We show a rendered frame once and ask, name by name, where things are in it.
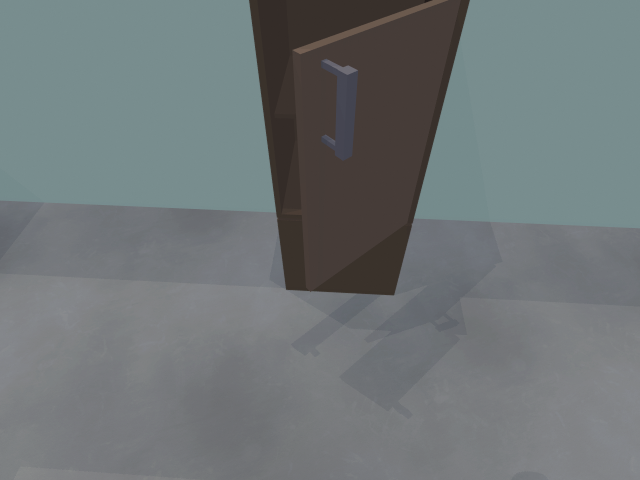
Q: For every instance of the cupboard door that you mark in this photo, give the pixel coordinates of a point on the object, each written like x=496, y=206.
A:
x=350, y=206

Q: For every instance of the handle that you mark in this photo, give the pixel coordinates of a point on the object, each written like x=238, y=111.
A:
x=345, y=109

